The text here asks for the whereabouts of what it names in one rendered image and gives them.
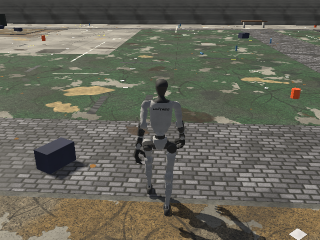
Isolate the left robot shin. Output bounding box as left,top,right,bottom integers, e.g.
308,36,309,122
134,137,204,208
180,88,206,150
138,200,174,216
144,157,152,188

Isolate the left robot forearm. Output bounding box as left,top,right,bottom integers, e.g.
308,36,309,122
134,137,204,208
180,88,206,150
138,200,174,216
135,122,145,150

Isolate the robot left hand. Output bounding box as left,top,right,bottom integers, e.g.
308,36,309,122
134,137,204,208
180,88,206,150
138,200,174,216
134,148,146,165

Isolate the robot right hand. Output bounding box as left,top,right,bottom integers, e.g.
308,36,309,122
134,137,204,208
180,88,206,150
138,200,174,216
174,138,185,149

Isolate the robot left foot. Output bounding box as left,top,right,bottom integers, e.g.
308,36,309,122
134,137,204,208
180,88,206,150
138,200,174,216
145,183,153,195

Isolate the right robot forearm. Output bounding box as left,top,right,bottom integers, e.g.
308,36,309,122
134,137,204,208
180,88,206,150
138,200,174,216
177,120,185,140

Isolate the robot left upper arm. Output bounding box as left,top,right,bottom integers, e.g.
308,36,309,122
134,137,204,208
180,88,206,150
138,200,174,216
140,100,151,129

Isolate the robot right upper arm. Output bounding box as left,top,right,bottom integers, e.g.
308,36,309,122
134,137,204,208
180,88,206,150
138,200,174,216
171,101,183,128

